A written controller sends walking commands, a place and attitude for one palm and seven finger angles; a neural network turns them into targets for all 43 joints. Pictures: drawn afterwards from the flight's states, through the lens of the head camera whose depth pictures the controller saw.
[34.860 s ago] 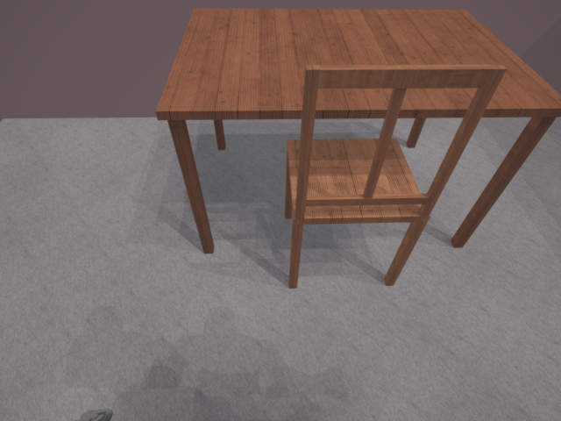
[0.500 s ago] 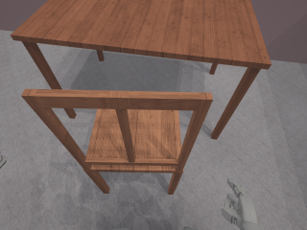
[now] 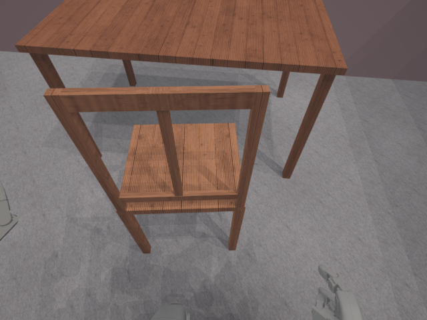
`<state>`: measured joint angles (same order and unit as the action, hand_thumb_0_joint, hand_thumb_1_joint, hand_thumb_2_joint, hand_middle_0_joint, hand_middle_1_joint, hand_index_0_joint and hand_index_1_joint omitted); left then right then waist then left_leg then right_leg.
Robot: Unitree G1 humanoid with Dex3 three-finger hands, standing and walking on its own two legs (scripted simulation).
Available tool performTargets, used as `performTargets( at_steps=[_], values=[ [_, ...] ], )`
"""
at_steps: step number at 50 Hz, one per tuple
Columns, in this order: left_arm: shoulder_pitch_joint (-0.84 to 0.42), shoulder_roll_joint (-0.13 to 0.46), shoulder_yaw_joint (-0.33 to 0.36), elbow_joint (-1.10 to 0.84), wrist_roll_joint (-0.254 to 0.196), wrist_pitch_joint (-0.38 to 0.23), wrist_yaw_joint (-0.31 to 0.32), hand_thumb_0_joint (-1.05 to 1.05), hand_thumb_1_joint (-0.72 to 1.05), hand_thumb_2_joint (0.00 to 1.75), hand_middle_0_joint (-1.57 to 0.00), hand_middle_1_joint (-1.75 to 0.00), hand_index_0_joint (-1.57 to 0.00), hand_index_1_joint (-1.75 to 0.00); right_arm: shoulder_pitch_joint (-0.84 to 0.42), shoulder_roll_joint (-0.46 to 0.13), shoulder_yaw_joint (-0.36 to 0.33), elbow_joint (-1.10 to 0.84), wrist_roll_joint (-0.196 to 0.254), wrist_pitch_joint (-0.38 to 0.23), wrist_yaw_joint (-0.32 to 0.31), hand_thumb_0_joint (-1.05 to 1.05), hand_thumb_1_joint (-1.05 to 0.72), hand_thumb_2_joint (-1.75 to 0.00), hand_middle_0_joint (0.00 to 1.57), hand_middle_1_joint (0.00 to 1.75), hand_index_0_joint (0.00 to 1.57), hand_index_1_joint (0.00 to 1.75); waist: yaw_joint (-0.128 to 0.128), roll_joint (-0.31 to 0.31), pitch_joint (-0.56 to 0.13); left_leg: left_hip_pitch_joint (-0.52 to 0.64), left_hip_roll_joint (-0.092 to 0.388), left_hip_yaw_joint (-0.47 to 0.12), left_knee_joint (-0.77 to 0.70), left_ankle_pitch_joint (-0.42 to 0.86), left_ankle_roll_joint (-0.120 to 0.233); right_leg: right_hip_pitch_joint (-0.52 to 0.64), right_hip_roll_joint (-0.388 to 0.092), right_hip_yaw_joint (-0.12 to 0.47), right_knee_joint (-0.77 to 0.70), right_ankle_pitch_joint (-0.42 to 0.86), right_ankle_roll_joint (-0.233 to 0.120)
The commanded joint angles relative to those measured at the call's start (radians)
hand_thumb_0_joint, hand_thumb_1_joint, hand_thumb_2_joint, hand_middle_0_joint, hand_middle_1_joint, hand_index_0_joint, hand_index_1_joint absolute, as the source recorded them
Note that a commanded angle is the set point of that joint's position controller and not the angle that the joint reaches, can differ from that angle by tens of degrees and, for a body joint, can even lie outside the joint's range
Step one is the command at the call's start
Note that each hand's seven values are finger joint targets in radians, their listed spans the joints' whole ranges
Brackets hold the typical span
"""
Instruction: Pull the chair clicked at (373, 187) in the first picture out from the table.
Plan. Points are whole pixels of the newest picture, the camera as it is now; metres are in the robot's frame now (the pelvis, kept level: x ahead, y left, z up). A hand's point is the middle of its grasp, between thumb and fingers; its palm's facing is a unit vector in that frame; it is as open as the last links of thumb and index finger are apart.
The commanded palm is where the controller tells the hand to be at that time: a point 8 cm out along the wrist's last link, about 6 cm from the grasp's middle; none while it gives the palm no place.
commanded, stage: stop stepping back and stand still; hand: left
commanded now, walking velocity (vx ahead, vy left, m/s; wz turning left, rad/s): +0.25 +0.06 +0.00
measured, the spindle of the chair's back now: (172, 159) +0.48 +0.15 -0.05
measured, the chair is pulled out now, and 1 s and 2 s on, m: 0.29 0.29 0.29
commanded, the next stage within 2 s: let the arm hang, fingers relaxed in 1.34 s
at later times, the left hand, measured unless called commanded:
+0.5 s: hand out of the picture +0.11 +0.30 +0.17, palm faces +0.50 -0.79 -0.37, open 7.4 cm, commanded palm +0.06 +0.33 +0.19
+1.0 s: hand out of the picture +0.16 +0.32 +0.16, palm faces +0.43 -0.80 -0.42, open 7.4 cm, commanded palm +0.10 +0.35 +0.19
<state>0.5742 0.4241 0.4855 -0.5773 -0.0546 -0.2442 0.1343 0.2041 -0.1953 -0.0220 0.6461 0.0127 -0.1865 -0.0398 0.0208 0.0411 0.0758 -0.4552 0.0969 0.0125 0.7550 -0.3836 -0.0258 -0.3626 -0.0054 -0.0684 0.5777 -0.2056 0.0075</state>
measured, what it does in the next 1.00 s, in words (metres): steps on the spot: left foot, then right foot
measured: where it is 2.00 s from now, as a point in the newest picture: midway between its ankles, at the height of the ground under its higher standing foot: outside the picture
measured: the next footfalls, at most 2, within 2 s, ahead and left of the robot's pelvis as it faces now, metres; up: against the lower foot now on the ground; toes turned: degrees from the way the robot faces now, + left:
left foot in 0.16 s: +0.01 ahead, +0.12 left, +0.00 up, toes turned +4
right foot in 0.34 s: -0.01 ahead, -0.10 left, +0.00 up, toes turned +1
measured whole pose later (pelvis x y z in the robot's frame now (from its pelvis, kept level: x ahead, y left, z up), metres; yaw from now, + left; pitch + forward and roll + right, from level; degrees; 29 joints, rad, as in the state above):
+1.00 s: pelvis -0.04 +0.05 +0.02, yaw +0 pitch -1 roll -2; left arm 0.52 0.38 0.39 -0.45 -0.04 -0.15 0.15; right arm 0.21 -0.20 0.01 0.64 0.02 -0.16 -0.07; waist 0.00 -0.01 0.02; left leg -0.21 -0.02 0.07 0.46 -0.24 0.07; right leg -0.14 0.00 0.02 0.38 -0.22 0.03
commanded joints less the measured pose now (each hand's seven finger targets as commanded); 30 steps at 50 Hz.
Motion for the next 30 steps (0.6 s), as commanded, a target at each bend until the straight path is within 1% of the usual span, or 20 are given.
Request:
performTargets(
  at_steps=[1,3,6,7,8,9,10,12,15,16,17,18,19,20,21,23,25,26,27,30],
  values=[
    [-0.017,0.182,0.102,-0.104,-0.008,-0.006,0.026,0.0,0.9,0.9,-0.2,-0.3,-0.2,-0.3,-0.046,-0.111,-0.046,-0.154,0.013,-0.003,-0.013,0.0,-0.9,-0.9,0.2,0.3,0.2,0.3,-0.034,-0.263,-0.208,0.042,-0.05,-0.031,0.371,-0.095,-0.003,0.01,-0.348,0.31,-0.309,-0.062,-0.191],
    [-0.003,0.186,0.102,-0.084,-0.004,0.011,0.034,0.0,0.9,0.9,-0.2,-0.3,-0.2,-0.3,-0.088,-0.103,-0.018,-0.189,0.02,0.021,-0.029,0.0,-0.9,-0.9,0.2,0.3,0.2,0.3,-0.041,-0.198,-0.199,0.149,-0.033,-0.007,0.12,-0.122,0.019,-0.043,-0.277,0.206,-0.256,-0.145,-0.123],
    [-0.014,0.197,0.085,-0.134,0.011,0.002,0.054,0.0,0.9,0.9,-0.2,-0.3,-0.2,-0.3,-0.054,-0.139,-0.02,-0.179,0.001,0.015,-0.053,0.0,-0.9,-0.9,0.2,0.3,0.2,0.3,-0.049,-0.072,-0.143,0.249,-0.048,0.049,-0.301,-0.079,0.057,-0.051,-0.175,0.145,-0.208,-0.352,-0.05],
    [-0.018,0.206,0.086,-0.172,0.009,-0.001,0.059,0.0,0.9,0.9,-0.2,-0.3,-0.2,-0.3,-0.048,-0.17,-0.032,-0.187,-0.003,0.004,-0.057,0.0,-0.9,-0.9,0.2,0.3,0.2,0.3,-0.043,0.057,-0.12,0.201,0.032,-0.077,-0.422,-0.159,0.101,-0.039,-0.116,0.119,-0.108,-0.347,-0.03],
    [-0.03,0.204,0.085,-0.2,0.017,-0.003,0.06,0.0,0.9,0.9,-0.2,-0.3,-0.2,-0.3,-0.042,-0.175,-0.03,-0.187,-0.002,-0.004,-0.052,0.0,-0.9,-0.9,0.2,0.3,0.2,0.3,-0.041,0.198,-0.117,0.162,0.132,-0.207,-0.507,-0.205,0.155,-0.037,-0.011,0.031,0.101,-0.292,0.005],
    [-0.052,0.199,0.076,-0.202,0.018,0.0,0.058,0.0,0.9,0.9,-0.2,-0.3,-0.2,-0.3,-0.064,-0.154,-0.028,-0.187,0.001,-0.011,-0.052,0.0,-0.9,-0.9,0.2,0.3,0.2,0.3,-0.047,0.328,-0.095,0.008,0.198,-0.323,-0.611,-0.404,0.186,-0.008,0.024,0.032,0.304,-0.304,0.013],
    [-0.082,0.192,0.079,-0.165,0.032,0.013,0.055,0.0,0.9,0.9,-0.2,-0.3,-0.2,-0.3,-0.083,-0.147,-0.037,-0.176,-0.002,-0.01,-0.045,0.0,-0.9,-0.9,0.2,0.3,0.2,0.3,-0.058,0.348,-0.049,-0.138,0.187,-0.301,-0.629,-0.404,0.194,0.056,0.04,0.069,0.457,-0.247,0.016],
    [-0.116,0.193,0.071,-0.149,0.032,0.014,0.048,0.0,0.9,0.9,-0.2,-0.3,-0.2,-0.3,-0.076,-0.129,-0.041,-0.168,0.014,-0.022,-0.022,0.0,-0.9,-0.9,0.2,0.3,0.2,0.3,-0.03,0.199,-0.047,-0.111,0.136,-0.181,-0.515,-0.248,0.175,0.068,0.019,0.076,0.372,-0.236,0.022],
    [-0.068,0.167,0.055,-0.084,0.025,0.014,0.035,0.0,0.9,0.9,-0.2,-0.3,-0.2,-0.3,-0.05,-0.154,-0.033,-0.148,0.013,-0.022,-0.017,0.0,-0.9,-0.9,0.2,0.3,0.2,0.3,-0.019,0.101,-0.075,-0.029,0.065,-0.122,-0.381,-0.278,0.096,0.211,0.013,0.021,-0.133,-0.166,-0.013],
    [-0.097,0.164,0.043,-0.076,0.027,0.016,0.025,0.0,0.9,0.9,-0.2,-0.3,-0.2,-0.3,-0.051,-0.153,-0.034,-0.149,0.009,-0.017,-0.017,0.0,-0.9,-0.9,0.2,0.3,0.2,0.3,-0.029,0.03,-0.056,-0.027,0.01,-0.069,-0.288,-0.248,0.076,0.201,-0.018,0.079,-0.227,-0.166,-0.041],
    [-0.117,0.174,0.05,-0.033,0.026,0.018,0.018,0.0,0.9,0.9,-0.2,-0.3,-0.2,-0.3,-0.052,-0.148,-0.032,-0.14,0.004,-0.01,-0.019,0.0,-0.9,-0.9,0.2,0.3,0.2,0.3,-0.04,-0.044,-0.033,0.005,-0.039,-0.03,-0.165,-0.198,0.064,0.117,-0.093,0.19,-0.303,-0.181,-0.08],
    [-0.179,0.175,0.052,-0.044,0.014,0.013,0.016,0.0,0.9,0.9,-0.2,-0.3,-0.2,-0.3,-0.058,-0.143,-0.034,-0.148,0.008,-0.002,-0.019,0.0,-0.9,-0.9,0.2,0.3,0.2,0.3,-0.054,-0.073,-0.068,0.071,-0.066,0.006,-0.057,-0.123,0.057,0.063,-0.153,0.268,-0.327,-0.188,-0.112],
    [-0.18,0.161,0.029,-0.022,0.011,0.028,0.014,0.0,0.9,0.9,-0.2,-0.3,-0.2,-0.3,-0.025,-0.147,-0.05,-0.134,0.017,0.001,-0.02,0.0,-0.9,-0.9,0.2,0.3,0.2,0.3,-0.047,-0.219,-0.082,0.11,-0.087,0.002,0.006,-0.127,0.048,-0.012,-0.193,0.373,-0.384,-0.434,-0.126],
    [-0.167,0.138,0.008,-0.011,0.005,0.041,0.014,0.0,0.9,0.9,-0.2,-0.3,-0.2,-0.3,-0.023,-0.15,-0.054,-0.138,0.018,0.006,-0.023,0.0,-0.9,-0.9,0.2,0.3,0.2,0.3,-0.043,-0.282,-0.055,0.149,-0.087,0.009,0.043,-0.064,0.047,-0.056,-0.216,0.39,-0.408,-0.456,-0.151],
    [-0.179,0.138,0.008,-0.022,0.005,0.045,0.017,0.0,0.9,0.9,-0.2,-0.3,-0.2,-0.3,-0.034,-0.148,-0.045,-0.138,0.018,0.008,-0.023,0.0,-0.9,-0.9,0.2,0.3,0.2,0.3,-0.053,-0.254,-0.048,0.202,-0.072,0.002,-0.012,-0.024,0.053,-0.082,-0.211,0.34,-0.373,-0.397,-0.154],
    [-0.212,0.141,0.006,-0.06,0.011,0.039,0.021,0.0,0.9,0.9,-0.2,-0.3,-0.2,-0.3,-0.072,-0.147,-0.027,-0.148,0.01,0.01,-0.034,0.0,-0.9,-0.9,0.2,0.3,0.2,0.3,-0.058,-0.061,-0.021,0.241,-0.039,-0.049,-0.245,-0.07,0.075,-0.093,-0.142,0.234,-0.25,-0.371,-0.106],
    [-0.189,0.156,0.026,-0.128,0.017,0.021,0.031,0.0,0.9,0.9,-0.2,-0.3,-0.2,-0.3,-0.082,-0.154,-0.019,-0.163,0.007,-0.003,-0.04,0.0,-0.9,-0.9,0.2,0.3,0.2,0.3,-0.041,0.198,-0.058,0.216,0.094,-0.28,-0.526,-0.253,0.122,-0.024,-0.008,0.098,-0.018,-0.252,-0.029],
    [-0.184,0.164,0.034,-0.144,0.026,0.02,0.034,0.0,0.9,0.9,-0.2,-0.3,-0.2,-0.3,-0.101,-0.14,-0.016,-0.169,0.005,-0.007,-0.042,0.0,-0.9,-0.9,0.2,0.3,0.2,0.3,-0.032,0.276,-0.052,0.114,0.14,-0.343,-0.623,-0.401,0.132,0.042,0.022,0.078,0.074,-0.229,-0.012],
    [-0.184,0.191,0.053,-0.144,0.031,0.021,0.034,0.0,0.9,0.9,-0.2,-0.3,-0.2,-0.3,-0.105,-0.133,-0.015,-0.17,0.002,-0.008,-0.047,0.0,-0.9,-0.9,0.2,0.3,0.2,0.3,-0.027,0.269,-0.024,0.012,0.149,-0.335,-0.641,-0.429,0.14,0.099,0.023,0.08,0.109,-0.2,-0.004],
    [-0.125,0.164,0.043,-0.108,0.033,0.032,0.027,0.0,0.9,0.9,-0.2,-0.3,-0.2,-0.3,-0.073,-0.133,-0.016,-0.167,0.003,-0.029,-0.033,0.0,-0.9,-0.9,0.2,0.3,0.2,0.3,-0.015,0.075,-0.05,0.012,0.061,-0.179,-0.504,-0.266,0.103,0.237,0.01,0.06,-0.145,-0.128,-0.011]
  ],
)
